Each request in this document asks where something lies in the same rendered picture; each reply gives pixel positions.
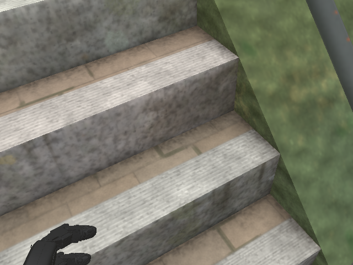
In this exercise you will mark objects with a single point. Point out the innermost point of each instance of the robot left hand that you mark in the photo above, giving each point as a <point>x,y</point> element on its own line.
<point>44,251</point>

